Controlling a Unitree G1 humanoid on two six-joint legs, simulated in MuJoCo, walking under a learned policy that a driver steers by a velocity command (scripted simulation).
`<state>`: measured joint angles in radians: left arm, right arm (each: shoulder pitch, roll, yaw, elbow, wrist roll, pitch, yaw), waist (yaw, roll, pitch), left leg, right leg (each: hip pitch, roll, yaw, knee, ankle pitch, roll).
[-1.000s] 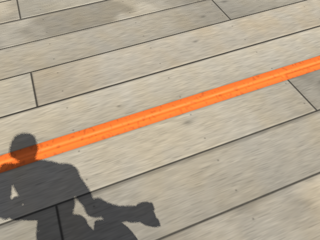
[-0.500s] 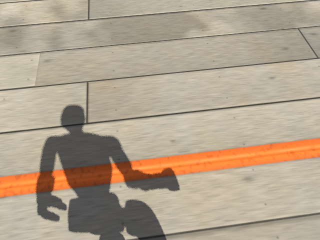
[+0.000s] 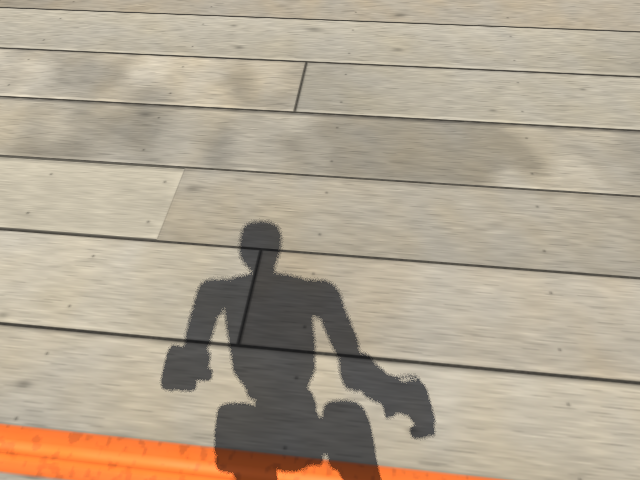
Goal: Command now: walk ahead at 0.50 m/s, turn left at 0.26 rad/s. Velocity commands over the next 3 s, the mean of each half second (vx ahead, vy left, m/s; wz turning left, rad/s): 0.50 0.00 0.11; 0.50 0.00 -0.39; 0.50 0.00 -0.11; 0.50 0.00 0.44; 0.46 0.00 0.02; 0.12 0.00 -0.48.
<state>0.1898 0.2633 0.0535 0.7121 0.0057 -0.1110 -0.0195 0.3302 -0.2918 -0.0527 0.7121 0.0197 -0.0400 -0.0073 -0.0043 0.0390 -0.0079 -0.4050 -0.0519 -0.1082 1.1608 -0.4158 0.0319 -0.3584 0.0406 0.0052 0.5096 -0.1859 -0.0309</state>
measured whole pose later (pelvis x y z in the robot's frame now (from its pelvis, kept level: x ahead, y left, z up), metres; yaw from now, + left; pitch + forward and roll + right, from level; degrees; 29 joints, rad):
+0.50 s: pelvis +0.26 +0.06 +0.00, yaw +2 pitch +2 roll +0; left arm 0.32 0.30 0.04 0.84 -0.02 -0.08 -0.01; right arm 0.18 -0.26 -0.04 0.67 0.00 -0.08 0.03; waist 0.03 -0.03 0.01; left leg -0.35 -0.03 0.04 0.48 -0.17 0.05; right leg -0.41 -0.04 0.02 1.14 -0.38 -0.01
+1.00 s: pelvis +0.53 -0.01 -0.01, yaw -13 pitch +2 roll +1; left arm 0.14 0.29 0.06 0.68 -0.02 -0.05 -0.04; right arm 0.29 -0.29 -0.05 0.80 0.01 -0.09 0.00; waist -0.02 0.00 0.05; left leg -0.27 0.03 0.01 1.16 -0.47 -0.01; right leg -0.46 0.07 -0.02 0.60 -0.19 -0.10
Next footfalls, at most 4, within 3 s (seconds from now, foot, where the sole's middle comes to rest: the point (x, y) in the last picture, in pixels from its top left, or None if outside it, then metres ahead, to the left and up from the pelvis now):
0.38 left None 0.34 0.16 -0.77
0.92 right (390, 420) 0.63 -0.10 -0.77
1.42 left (334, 292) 0.97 0.01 -0.77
1.92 right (413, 219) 1.22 -0.21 -0.77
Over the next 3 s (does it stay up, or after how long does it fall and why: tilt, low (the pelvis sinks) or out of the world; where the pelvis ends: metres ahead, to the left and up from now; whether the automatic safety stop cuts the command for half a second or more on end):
stays up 1.44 -0.09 0.00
